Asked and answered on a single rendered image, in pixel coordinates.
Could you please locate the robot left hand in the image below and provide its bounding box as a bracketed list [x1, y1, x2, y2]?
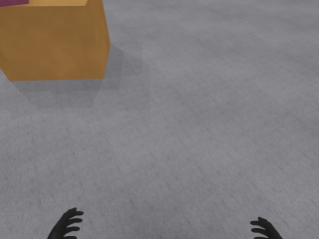
[47, 207, 84, 239]

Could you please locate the robot right hand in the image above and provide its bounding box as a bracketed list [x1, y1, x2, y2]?
[250, 217, 283, 239]

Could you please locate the pedestal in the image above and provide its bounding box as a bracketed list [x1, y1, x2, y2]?
[0, 0, 111, 82]

